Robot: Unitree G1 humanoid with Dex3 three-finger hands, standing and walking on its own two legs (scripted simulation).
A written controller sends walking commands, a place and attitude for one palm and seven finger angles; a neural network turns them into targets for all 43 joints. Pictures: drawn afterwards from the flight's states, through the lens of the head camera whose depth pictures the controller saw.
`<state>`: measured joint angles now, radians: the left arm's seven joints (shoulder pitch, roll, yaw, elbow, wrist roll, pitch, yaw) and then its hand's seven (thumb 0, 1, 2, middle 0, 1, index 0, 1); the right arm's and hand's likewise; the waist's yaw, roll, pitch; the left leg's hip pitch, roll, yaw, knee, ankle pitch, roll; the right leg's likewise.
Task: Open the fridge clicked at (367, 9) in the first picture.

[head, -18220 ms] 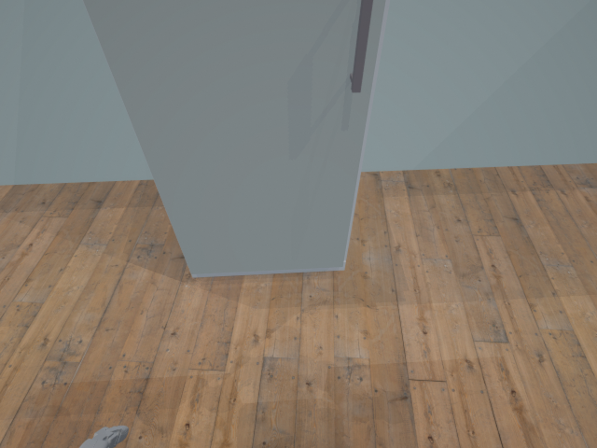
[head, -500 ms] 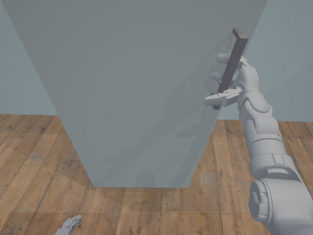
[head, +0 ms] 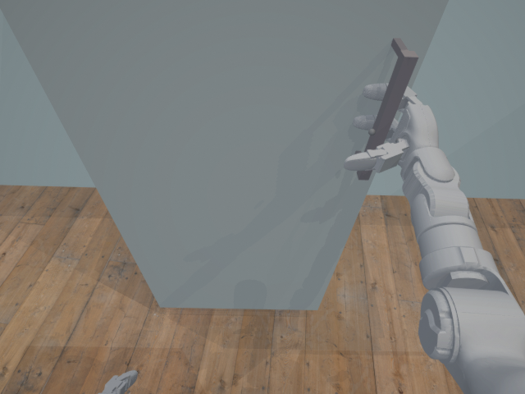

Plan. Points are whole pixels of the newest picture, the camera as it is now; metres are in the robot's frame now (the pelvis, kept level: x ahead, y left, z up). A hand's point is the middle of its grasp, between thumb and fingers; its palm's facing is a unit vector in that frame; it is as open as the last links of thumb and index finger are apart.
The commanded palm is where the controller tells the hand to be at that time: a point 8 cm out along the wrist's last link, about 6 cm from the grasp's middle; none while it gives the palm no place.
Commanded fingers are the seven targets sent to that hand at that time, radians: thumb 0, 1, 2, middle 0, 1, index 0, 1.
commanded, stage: grip the handle and tug to test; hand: right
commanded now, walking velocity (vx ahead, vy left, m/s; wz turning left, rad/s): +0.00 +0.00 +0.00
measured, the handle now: (378, 117) +0.50 -0.12 +0.19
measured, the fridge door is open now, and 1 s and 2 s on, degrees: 0 0 11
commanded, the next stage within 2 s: pull the door a little, standing still in 1.46 s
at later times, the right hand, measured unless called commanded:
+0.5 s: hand (370, 132) +0.45 -0.10 +0.19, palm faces -0.08 +1.00 +0.01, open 9.2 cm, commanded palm +0.43 -0.15 +0.20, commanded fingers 0.00 -0.62 -0.78 0.42 1.36 0.42 1.36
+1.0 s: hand (368, 132) +0.45 -0.10 +0.19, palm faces -0.09 +1.00 +0.01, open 5.0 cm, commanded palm +0.43 -0.15 +0.20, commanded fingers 0.00 -0.90 -0.90 0.45 1.40 0.45 1.40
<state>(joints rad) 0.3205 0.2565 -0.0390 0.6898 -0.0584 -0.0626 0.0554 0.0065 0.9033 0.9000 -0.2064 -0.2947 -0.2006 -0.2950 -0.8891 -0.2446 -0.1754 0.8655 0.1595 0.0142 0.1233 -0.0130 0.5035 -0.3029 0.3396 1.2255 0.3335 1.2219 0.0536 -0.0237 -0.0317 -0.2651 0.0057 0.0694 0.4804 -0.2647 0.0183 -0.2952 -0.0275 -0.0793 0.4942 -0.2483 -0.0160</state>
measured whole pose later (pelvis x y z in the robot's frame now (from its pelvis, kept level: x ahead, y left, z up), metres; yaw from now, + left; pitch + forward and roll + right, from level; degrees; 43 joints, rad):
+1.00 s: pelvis +0.00 +0.00 +0.00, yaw +0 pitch +2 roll +0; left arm 0.30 0.25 -0.04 0.68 -0.06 -0.05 0.05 0.01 0.90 0.90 -0.21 -0.29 -0.20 -0.29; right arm -0.84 -0.23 -0.16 0.78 0.16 0.06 0.10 0.01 -0.80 -0.85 0.43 1.40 0.43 1.39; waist 0.05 -0.03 -0.04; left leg -0.24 0.00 0.07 0.46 -0.26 0.02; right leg -0.27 -0.03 -0.08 0.48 -0.25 -0.01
